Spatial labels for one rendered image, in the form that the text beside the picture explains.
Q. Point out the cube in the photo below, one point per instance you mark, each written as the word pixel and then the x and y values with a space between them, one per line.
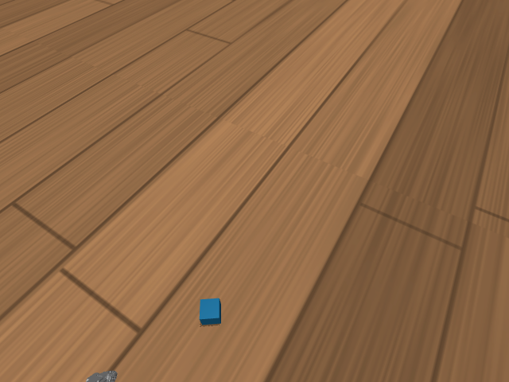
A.
pixel 210 311

